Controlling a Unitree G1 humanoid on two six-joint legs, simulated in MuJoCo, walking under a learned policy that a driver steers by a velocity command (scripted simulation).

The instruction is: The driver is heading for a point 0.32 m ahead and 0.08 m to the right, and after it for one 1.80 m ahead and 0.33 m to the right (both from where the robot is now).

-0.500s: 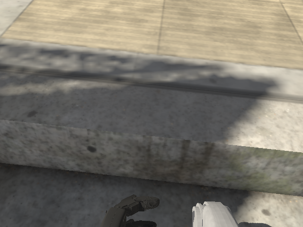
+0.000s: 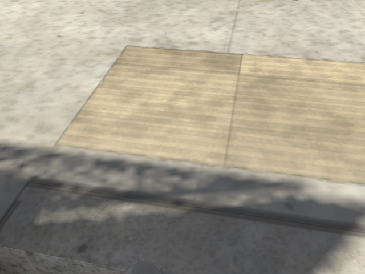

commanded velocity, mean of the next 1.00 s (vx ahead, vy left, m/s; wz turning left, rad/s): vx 0.49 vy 0.00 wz -0.38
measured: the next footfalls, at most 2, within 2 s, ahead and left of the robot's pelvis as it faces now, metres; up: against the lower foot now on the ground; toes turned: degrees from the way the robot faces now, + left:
left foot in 0.26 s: +0.30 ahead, +0.28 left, +0.22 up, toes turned +11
right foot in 0.94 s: +0.56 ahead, +0.09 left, +0.44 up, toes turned -21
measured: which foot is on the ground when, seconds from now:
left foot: up 0.00-0.24, down 0.26-0.96, up 0.98-1.00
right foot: down 0.00-0.28, up 0.30-0.92, down 0.94-1.00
